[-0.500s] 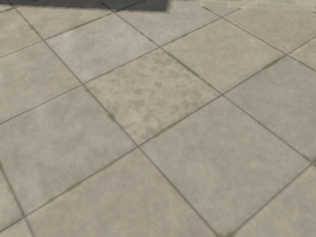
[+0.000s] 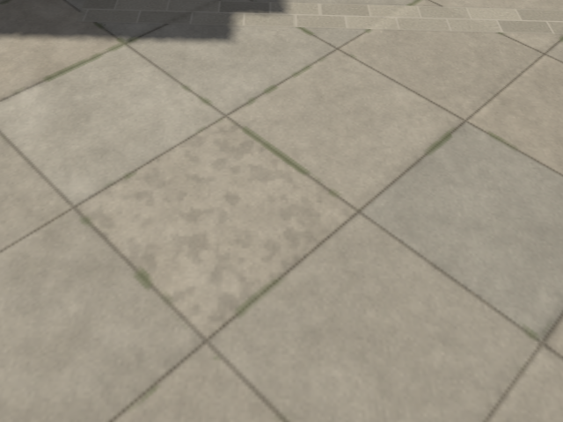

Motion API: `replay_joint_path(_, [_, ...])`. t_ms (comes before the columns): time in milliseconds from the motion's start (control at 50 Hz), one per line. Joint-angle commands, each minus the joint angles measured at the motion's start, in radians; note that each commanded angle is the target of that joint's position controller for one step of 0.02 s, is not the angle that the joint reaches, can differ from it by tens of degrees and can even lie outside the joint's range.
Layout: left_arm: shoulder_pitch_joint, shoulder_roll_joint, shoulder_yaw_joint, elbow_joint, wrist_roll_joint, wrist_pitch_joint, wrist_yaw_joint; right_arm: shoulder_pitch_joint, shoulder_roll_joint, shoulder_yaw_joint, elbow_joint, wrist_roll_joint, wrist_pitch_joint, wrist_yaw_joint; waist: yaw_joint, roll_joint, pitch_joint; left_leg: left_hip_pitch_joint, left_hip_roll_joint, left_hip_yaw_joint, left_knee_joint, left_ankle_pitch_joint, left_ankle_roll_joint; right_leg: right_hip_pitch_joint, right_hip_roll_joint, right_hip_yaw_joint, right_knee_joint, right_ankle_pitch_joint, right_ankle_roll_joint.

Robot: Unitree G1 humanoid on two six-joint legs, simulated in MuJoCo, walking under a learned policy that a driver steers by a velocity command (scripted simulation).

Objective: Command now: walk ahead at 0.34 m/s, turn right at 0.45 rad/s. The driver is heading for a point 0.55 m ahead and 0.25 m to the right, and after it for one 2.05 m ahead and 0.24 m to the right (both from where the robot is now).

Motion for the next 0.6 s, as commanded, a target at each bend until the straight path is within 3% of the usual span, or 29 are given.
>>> replay_joint_path(20, [0.081,0.022,0.021,-0.055,0.005,0.027,0.007,-0.03,-0.107,-0.022,-0.036,-0.011,-0.016,-0.013,0.047,0.141,-0.044,0.079,0.273,-0.131,-0.193,0.561,0.139,-0.077,-0.057,0.026,-0.006,0.066,0.017])
replay_joint_path(80, [0.003,0.016,0.019,-0.11,0.019,0.04,-0.001,-0.037,-0.148,-0.034,-0.033,-0.007,0.001,-0.041,0.044,0.129,-0.033,0.083,0.266,-0.033,-0.204,0.593,0.144,-0.102,-0.054,-0.007,-0.188,0.192,0.039])
replay_joint_path(140, [-0.084,0.006,0.012,-0.151,0.023,0.042,-0.023,-0.042,-0.173,-0.039,-0.039,0.002,0.026,-0.063,0.014,0.123,-0.047,0.104,0.255,0.04,-0.19,0.562,0.14,-0.045,-0.04,-0.06,-0.366,0.312,0.038])
replay_joint_path(220, [-0.156,0.04,0.023,-0.212,0.027,0.054,-0.05,-0.024,-0.201,-0.049,-0.034,0.028,0.058,-0.07,-0.007,0.128,-0.058,0.216,0.298,0.046,-0.111,0.527,0.125,-0.034,-0.019,-0.088,-0.484,0.261,0.014])
replay_joint_path(260, [-0.153,0.062,0.032,-0.236,0.027,0.058,-0.061,-0.042,-0.214,-0.056,-0.042,0.041,0.073,-0.072,0.006,0.14,-0.06,0.251,0.315,0.041,-0.029,0.557,0.103,-0.015,0.003,-0.109,-0.528,0.173,-0.015])
replay_joint_path(300, [-0.04,0.097,0.054,-0.218,0.028,0.05,-0.061,-0.058,-0.202,-0.055,-0.052,0.051,0.086,-0.075,0.067,0.103,-0.112,0.235,0.259,0.081,0.192,0.599,0.046,0.157,0.071,-0.149,-0.681,0.256,-0.066])
replay_joint_path(320, [0.03,0.193,0.087,-0.212,0.032,0.044,-0.042,0.0,-0.181,-0.049,-0.053,0.029,0.087,-0.069,0.083,-0.036,-0.168,0.104,0.177,0.104,0.419,0.392,-0.028,0.35,0.011,-0.012,-0.733,0.653,-0.118])
replay_joint_path(340, [0.037,0.294,0.103,-0.226,0.042,0.05,-0.02,0.022,-0.088,-0.02,-0.092,-0.031,0.081,-0.055,0.012,-0.28,-0.218,-0.24,0.019,0.091,0.752,-0.466,-0.101,0.591,-0.227,0.33,-0.67,1.167,-0.27])
replay_joint_path(360, [0.04,0.257,0.082,-0.257,0.057,0.04,-0.031,0.039,-0.117,-0.018,-0.1,-0.007,0.071,-0.039,0.034,-0.209,-0.407,-0.341,-0.046,-0.149,0.939,-0.583,-0.1,0.674,-0.332,0.569,-0.748,0.928,-0.412])
replay_joint_path(380, [-0.012,0.211,0.071,-0.28,0.051,0.033,-0.039,-0.032,-0.158,-0.029,-0.11,0.031,0.071,-0.032,0.051,-0.088,-0.347,-0.394,-0.01,-0.201,0.963,-0.498,-0.081,0.615,-0.289,0.488,-0.785,0.788,-0.368])
replay_joint_path(400, [-0.077,0.178,0.063,-0.287,0.029,0.031,-0.034,-0.069,-0.157,-0.03,-0.116,0.033,0.075,-0.037,0.03,-0.019,-0.257,-0.416,0.022,-0.202,0.907,-0.406,-0.073,0.523,-0.234,0.394,-0.8,0.644,-0.301])
replay_joint_path(420, [-0.119,0.152,0.054,-0.295,0.017,0.037,-0.026,-0.084,-0.158,-0.033,-0.106,0.017,0.084,-0.05,0.013,0.034,-0.203,-0.397,0.048,-0.203,0.835,-0.344,-0.076,0.43,-0.194,0.344,-0.82,0.532,-0.253])
replay_joint_path(440, [-0.145,0.142,0.05,-0.302,0.018,0.044,-0.018,-0.09,-0.169,-0.039,-0.113,0.008,0.094,-0.058,-0.008,0.015,-0.177,-0.344,0.055,-0.205,0.77,-0.305,-0.076,0.342,-0.164,0.315,-0.839,0.464,-0.232])
replay_joint_path(480, [-0.151,0.151,0.051,-0.316,0.038,0.052,-0.007,-0.072,-0.15,-0.038,-0.114,0.009,0.105,-0.061,-0.024,-0.033,-0.173,-0.274,0.027,-0.187,0.684,-0.257,-0.081,0.272,-0.122,0.288,-0.859,0.44,-0.216])
replay_joint_path(540, [-0.125,0.175,0.061,-0.325,0.033,0.055,0.008,-0.081,-0.124,-0.03,-0.117,0.01,0.11,-0.069,-0.009,-0.05,-0.186,-0.254,0.003,-0.196,0.544,-0.225,-0.1,0.275,-0.107,0.301,-0.862,0.362,-0.208])
replay_joint_path(600, [-0.136,0.177,0.061,-0.34,0.031,0.066,0.019,-0.105,-0.127,-0.029,-0.125,0.012,0.112,-0.069,0.005,-0.076,-0.172,-0.226,-0.008,-0.209,0.452,-0.183,-0.109,0.242,-0.088,0.337,-0.879,0.16,-0.189])
Keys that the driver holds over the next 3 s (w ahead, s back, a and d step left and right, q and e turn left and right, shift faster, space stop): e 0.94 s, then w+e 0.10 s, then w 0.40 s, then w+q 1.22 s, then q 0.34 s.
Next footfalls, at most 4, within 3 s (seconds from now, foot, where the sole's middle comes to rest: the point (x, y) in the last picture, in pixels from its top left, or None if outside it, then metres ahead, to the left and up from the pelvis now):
0.32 right None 0.23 -0.14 -0.78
0.80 left None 0.26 0.08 -0.78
1.24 right None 0.11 -0.16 -0.78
1.72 left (377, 397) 0.54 -0.22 -0.78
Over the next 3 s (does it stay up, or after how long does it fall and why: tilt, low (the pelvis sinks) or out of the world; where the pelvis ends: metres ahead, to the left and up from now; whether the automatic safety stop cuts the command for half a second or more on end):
stays up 0.93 -0.39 0.00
